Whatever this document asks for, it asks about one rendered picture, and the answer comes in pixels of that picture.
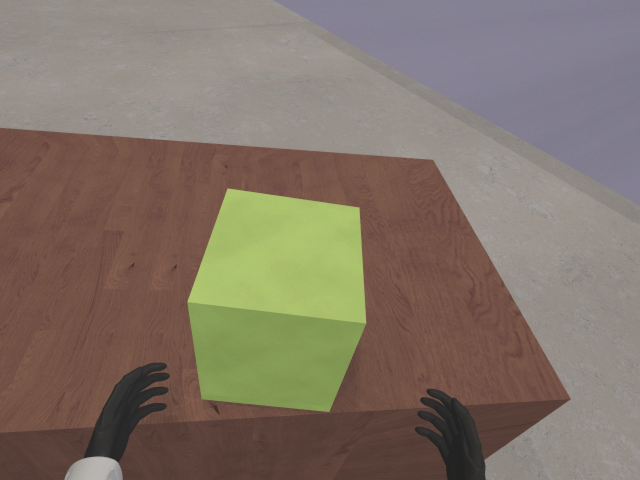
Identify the carton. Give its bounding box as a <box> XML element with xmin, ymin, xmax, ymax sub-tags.
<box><xmin>187</xmin><ymin>189</ymin><xmax>366</xmax><ymax>412</ymax></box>

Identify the pedestal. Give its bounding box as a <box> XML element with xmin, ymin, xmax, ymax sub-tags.
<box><xmin>0</xmin><ymin>128</ymin><xmax>571</xmax><ymax>480</ymax></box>

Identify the robot right hand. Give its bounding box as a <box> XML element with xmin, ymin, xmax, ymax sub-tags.
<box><xmin>415</xmin><ymin>389</ymin><xmax>486</xmax><ymax>480</ymax></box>

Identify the robot left hand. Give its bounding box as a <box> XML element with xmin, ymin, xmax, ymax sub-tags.
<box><xmin>83</xmin><ymin>363</ymin><xmax>170</xmax><ymax>463</ymax></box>

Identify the left robot forearm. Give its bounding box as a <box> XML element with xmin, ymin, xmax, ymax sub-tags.
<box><xmin>64</xmin><ymin>456</ymin><xmax>123</xmax><ymax>480</ymax></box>

